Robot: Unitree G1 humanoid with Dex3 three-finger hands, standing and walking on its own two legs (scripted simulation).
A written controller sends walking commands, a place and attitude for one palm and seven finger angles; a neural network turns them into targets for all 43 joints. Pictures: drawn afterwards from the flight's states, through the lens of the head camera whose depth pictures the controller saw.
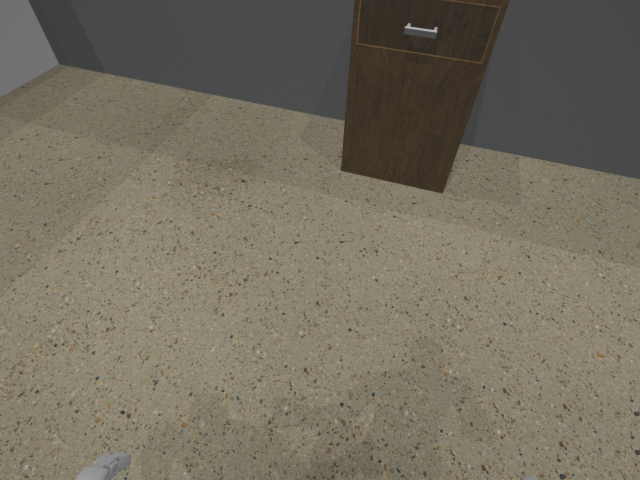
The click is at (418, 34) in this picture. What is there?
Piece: drawer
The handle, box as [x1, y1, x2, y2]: [404, 23, 437, 38]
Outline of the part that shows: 404,28 404,33 434,38 437,27 435,27 433,30 410,27 410,23 408,23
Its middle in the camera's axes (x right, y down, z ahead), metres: +0.35 -0.74 +1.36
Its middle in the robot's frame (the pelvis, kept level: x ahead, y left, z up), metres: +1.53 -0.29 -0.04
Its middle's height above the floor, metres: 0.72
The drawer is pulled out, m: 0.00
